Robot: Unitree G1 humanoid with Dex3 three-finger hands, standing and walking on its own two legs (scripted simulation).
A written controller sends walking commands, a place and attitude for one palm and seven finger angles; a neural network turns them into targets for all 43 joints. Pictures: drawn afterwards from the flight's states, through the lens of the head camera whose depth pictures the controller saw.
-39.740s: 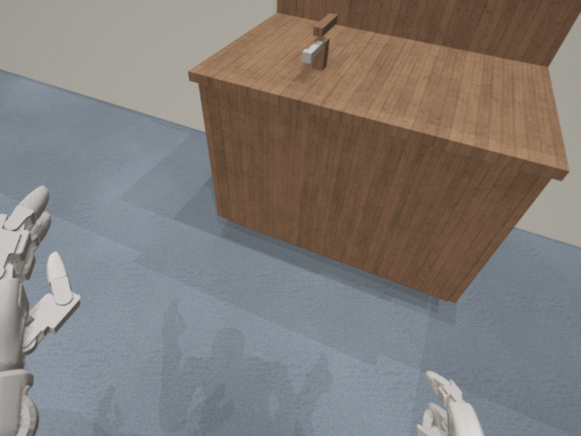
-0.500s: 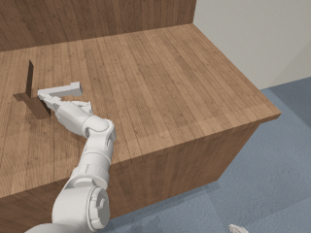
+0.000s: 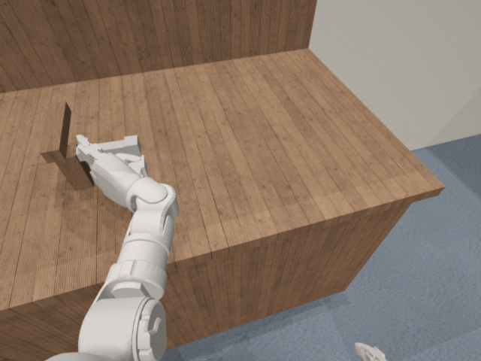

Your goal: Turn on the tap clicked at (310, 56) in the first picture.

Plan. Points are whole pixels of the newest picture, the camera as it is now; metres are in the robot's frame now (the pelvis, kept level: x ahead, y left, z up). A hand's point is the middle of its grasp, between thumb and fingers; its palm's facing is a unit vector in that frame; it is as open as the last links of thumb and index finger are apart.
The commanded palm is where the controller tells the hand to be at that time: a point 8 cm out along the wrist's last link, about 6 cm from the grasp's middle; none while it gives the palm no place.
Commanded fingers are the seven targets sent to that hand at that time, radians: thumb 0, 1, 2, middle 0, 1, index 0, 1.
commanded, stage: lift the hand up off the lever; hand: left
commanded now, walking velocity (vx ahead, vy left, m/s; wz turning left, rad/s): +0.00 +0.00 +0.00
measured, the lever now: (132, 146) +0.48 +0.22 +0.09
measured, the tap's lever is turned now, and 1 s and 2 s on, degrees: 86 86 86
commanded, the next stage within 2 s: draw the hand back beside the body in 1.76 s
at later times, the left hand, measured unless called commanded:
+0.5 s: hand (134, 159) +0.42 +0.19 +0.12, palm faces +0.80 -0.59 -0.08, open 7.8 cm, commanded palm +0.36 +0.20 +0.13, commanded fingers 0.00 0.90 0.90 -0.15 -0.15 -0.15 -0.15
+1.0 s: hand (129, 157) +0.40 +0.19 +0.14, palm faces +0.79 -0.61 -0.05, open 7.8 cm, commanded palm +0.35 +0.20 +0.15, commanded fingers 0.00 0.90 0.90 -0.15 -0.15 -0.15 -0.15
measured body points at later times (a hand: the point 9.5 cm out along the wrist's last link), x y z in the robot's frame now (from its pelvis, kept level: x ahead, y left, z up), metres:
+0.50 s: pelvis +0.02 +0.00 +0.01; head +0.03 +0.00 +0.46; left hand +0.37 +0.22 +0.13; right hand +0.18 -0.22 -0.10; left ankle +0.02 +0.14 -0.71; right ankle +0.00 -0.08 -0.71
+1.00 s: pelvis +0.01 +0.00 +0.02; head +0.01 +0.00 +0.47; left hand +0.35 +0.22 +0.15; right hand +0.18 -0.22 -0.10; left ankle +0.02 +0.14 -0.71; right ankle +0.00 -0.08 -0.71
